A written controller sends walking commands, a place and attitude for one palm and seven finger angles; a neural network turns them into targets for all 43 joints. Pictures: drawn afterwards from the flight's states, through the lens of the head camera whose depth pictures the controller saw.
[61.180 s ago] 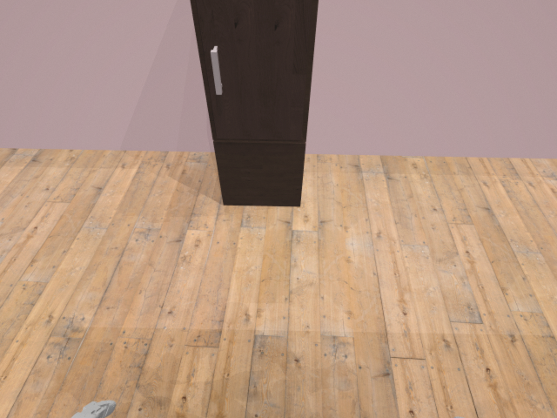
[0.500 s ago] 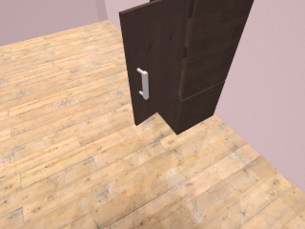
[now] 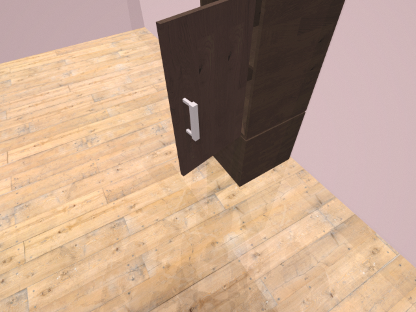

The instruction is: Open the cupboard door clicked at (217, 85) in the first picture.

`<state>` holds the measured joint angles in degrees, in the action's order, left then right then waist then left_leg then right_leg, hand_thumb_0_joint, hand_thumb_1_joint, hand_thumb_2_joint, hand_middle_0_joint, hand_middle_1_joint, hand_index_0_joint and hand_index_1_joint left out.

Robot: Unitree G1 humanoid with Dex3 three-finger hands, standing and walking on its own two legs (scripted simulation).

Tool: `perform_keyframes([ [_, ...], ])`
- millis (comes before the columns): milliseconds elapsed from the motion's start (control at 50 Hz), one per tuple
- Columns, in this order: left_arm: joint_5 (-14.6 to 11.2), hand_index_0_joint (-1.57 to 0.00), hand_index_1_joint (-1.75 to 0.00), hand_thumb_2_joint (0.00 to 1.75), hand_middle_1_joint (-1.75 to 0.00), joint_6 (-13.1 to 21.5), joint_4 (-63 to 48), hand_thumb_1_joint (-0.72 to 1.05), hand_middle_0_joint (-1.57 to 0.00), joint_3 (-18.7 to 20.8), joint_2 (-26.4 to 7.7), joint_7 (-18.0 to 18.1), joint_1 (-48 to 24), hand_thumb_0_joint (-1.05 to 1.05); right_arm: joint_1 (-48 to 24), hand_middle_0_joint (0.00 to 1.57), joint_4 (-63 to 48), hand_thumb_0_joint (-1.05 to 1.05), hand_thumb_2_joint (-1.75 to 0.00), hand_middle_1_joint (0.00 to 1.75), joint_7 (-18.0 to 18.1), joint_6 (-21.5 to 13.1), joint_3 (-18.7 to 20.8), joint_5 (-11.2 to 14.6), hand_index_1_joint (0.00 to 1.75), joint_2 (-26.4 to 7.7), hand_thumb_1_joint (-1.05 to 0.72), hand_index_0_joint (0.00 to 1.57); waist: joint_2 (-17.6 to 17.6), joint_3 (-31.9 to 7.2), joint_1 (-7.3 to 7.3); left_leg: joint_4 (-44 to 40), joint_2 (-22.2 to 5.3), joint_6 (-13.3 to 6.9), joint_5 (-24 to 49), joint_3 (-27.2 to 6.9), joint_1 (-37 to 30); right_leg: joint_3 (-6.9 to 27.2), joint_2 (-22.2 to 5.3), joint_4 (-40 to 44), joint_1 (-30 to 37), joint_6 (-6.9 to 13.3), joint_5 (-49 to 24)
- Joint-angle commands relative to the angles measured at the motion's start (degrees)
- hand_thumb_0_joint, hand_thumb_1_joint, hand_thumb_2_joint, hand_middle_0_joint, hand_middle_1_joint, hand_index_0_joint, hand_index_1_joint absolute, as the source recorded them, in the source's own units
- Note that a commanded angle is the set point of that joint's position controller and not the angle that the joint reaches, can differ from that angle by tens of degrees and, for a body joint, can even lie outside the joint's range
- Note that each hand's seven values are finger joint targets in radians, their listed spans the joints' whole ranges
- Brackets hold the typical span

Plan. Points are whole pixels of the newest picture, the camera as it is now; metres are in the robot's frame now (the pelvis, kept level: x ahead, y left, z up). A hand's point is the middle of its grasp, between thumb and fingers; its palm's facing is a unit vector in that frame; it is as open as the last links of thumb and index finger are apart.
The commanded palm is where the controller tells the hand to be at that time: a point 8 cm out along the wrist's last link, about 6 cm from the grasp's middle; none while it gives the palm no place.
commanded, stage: look to check the result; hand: left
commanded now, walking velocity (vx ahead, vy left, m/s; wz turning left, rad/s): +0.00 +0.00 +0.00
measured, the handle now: (190, 119) +0.67 +0.10 -0.06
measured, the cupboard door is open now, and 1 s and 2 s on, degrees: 100 100 100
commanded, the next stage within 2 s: stand and wait in 0.44 s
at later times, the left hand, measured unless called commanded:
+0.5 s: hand out of the picture +0.08 +0.21 -0.15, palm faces +0.00 -0.95 -0.33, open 7.4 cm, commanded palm none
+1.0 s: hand out of the picture +0.10 +0.21 -0.15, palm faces -0.02 -0.95 -0.32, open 7.4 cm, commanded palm none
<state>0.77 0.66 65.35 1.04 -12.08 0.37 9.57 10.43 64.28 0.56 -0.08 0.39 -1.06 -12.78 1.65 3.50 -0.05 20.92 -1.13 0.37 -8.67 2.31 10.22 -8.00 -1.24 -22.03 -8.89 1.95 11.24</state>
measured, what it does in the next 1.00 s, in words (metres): stands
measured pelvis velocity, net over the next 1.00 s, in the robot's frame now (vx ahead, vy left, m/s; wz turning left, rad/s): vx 0.03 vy -0.02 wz -0.02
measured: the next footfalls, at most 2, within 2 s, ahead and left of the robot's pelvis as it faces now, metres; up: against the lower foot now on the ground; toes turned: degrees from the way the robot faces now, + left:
none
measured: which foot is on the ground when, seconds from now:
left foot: down 0.00-1.00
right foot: down 0.00-1.00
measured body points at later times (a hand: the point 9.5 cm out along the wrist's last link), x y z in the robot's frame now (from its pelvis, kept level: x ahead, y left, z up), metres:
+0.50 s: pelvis +0.02 -0.02 +0.00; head +0.04 -0.04 +0.45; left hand +0.08 +0.26 -0.13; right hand +0.08 -0.29 -0.15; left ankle +0.03 +0.12 -0.75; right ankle +0.01 -0.09 -0.75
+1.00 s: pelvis +0.03 -0.02 +0.00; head +0.05 -0.04 +0.45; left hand +0.11 +0.26 -0.13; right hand +0.08 -0.30 -0.15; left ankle +0.03 +0.12 -0.75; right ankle +0.01 -0.09 -0.75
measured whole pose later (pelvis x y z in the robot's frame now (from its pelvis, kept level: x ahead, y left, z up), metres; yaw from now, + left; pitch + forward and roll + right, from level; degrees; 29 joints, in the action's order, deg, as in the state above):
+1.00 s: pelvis +0.03 -0.02 +0.00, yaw -1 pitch -1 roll +0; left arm 0.5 1.1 65.2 0.8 -15.9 0.4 6.7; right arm 8.0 64.5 0.5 0.3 -0.1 -0.9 -17.2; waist 2.0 3.8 -0.4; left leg 17.5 -3.4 2.6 -9.8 2.5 6.2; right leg -7.7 1.5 -17.5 -4.6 3.6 11.8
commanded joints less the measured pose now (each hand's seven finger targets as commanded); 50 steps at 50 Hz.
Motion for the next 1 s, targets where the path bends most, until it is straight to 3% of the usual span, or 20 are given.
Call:
perform_keyframes([
  [0, -0.1, -0.2, -0.3, 0.9, -0.3, 1.0, -2.4, 0.9, -0.2, 2.0, -10.5, 1.0, 0.6, 0.0, 0.6, 0.2, -1.9, 0.0, -0.9, 0.3, 0.7, -0.5, 1.7, -0.2, 0.3, -8.6, -0.9, 0.2, -0.7, -2.1, -0.16, -3.1, -5.6, -1.4, 3.0, -5.3, -0.7, 7.7, -6.9, 6.5, -0.3, 1.1, 0.0],
  [300, -0.1, -0.2, -0.3, 0.9, -0.3, 1.4, -2.4, 0.9, -0.2, 2.3, -13.9, 0.9, -1.8, 0.0, -2.1, 0.2, -2.1, 0.0, -0.9, 0.3, 0.6, -0.4, 1.7, -0.1, 0.3, -11.7, -0.9, 0.2, -2.3, -3.4, -0.21, -3.3, -5.8, -1.2, 5.1, -5.0, -2.8, 8.2, -7.5, 8.0, 1.8, 1.0, -4.2],
  [540, -0.3, -0.2, -0.3, 0.9, -0.3, 1.5, -2.8, 0.9, -0.2, 2.3, -15.4, 1.0, -3.4, 0.0, -3.0, 0.2, -2.2, 0.0, -0.9, 0.3, 0.8, -0.5, 1.5, -0.1, 0.3, -13.3, -0.9, 0.2, -1.5, -5.2, -0.29, -3.3, -6.3, -0.9, 8.4, -4.5, -4.0, 8.2, -7.7, 7.2, 4.9, 0.6, -13.1],
  [720, -0.3, -0.2, -0.3, 0.9, -0.3, 1.4, -3.2, 0.9, -0.2, 2.2, -15.5, 1.1, -4.0, 0.0, -3.0, 0.2, -2.4, 0.0, -0.9, 0.3, 0.8, -0.4, 1.4, -0.1, 0.3, -13.5, -0.9, 0.2, -1.9, -3.8, -0.32, -3.8, -6.3, -0.7, 7.5, -4.1, -4.0, 8.6, -7.5, 8.0, 4.6, 0.4, -12.6],
  [980, -0.4, -0.2, -0.3, 0.9, -0.3, 1.5, -3.0, 0.9, -0.2, 1.9, -15.0, 1.0, -3.3, 0.0, -2.4, 0.2, -2.1, 0.0, -0.9, 0.3, 0.9, -0.5, 1.3, -0.1, 0.3, -13.4, -0.9, 0.2, -1.9, -5.0, -0.39, -4.0, -6.6, -0.8, 8.2, -4.0, -5.5, 8.8, -7.2, 8.0, 4.9, 0.6, -13.2],
])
